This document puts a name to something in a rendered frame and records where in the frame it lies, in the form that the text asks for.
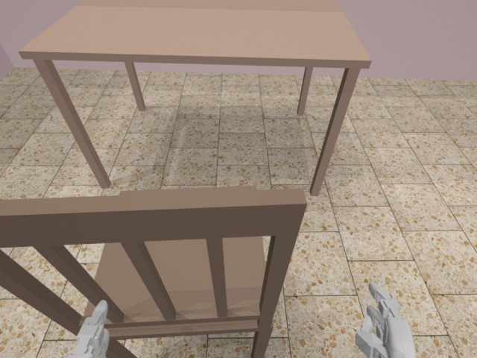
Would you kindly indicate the robot left hand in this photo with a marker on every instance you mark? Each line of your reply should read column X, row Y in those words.
column 93, row 339

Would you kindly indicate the table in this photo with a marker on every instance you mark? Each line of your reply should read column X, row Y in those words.
column 300, row 33

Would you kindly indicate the chair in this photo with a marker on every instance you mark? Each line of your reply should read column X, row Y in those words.
column 176, row 262

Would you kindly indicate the robot right hand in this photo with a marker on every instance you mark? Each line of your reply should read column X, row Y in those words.
column 394, row 337

